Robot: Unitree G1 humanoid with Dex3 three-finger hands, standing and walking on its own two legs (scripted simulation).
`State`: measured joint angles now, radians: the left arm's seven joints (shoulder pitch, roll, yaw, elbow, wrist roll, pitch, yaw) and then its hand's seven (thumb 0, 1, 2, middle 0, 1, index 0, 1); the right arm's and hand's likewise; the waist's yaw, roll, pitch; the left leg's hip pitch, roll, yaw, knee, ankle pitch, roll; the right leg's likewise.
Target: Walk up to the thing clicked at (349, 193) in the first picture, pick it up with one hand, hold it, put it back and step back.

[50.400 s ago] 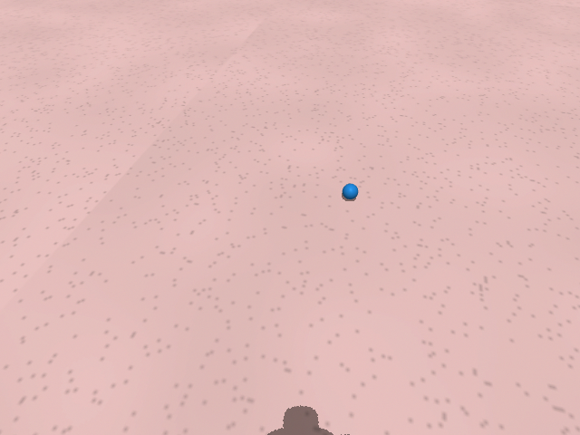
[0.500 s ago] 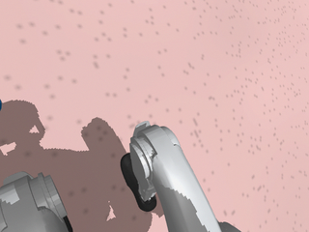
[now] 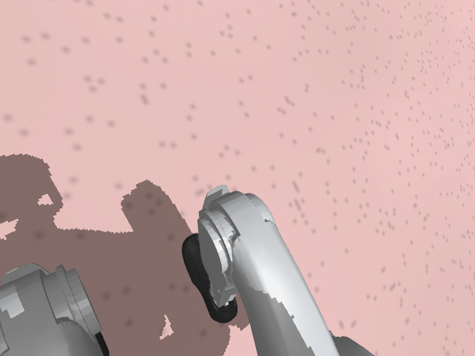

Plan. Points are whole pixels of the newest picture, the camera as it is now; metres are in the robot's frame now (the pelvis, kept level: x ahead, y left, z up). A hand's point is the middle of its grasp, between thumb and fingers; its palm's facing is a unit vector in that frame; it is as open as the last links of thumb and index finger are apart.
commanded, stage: open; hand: left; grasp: from above
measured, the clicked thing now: out of the picture +0.49 +0.23 -0.27
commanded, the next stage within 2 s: withdraw in 0.06 s
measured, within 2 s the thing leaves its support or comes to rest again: neither
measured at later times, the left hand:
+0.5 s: hand out of the picture +0.50 +0.27 -0.18, palm faces -0.31 -0.10 -0.95, open 14.1 cm
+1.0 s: hand out of the picture +0.47 +0.23 -0.08, palm faces -0.48 -0.06 -0.87, open 14.0 cm
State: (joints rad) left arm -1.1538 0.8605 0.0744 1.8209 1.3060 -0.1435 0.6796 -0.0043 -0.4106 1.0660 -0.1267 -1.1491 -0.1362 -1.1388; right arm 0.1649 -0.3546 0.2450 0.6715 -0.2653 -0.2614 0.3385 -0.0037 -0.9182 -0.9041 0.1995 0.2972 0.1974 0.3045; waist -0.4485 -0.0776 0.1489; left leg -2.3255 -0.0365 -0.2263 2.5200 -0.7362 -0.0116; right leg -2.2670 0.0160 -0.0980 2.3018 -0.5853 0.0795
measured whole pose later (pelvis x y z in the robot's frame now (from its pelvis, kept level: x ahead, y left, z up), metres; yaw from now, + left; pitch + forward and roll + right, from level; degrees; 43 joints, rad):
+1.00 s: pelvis +0.00 -0.02 +0.06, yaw +8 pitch +35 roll -5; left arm -1.14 0.54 -0.09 1.52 1.20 -0.09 0.30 0.00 -0.54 1.06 -0.11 -1.02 -0.09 -1.05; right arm 0.18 -0.32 0.07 0.69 -0.12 -0.01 0.12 0.00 -0.92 -0.91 0.20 0.30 0.20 0.30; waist -0.30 0.03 -0.09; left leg -2.20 -0.04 -0.10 2.26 -0.68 -0.03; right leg -2.20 -0.02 0.00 2.17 -0.58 0.04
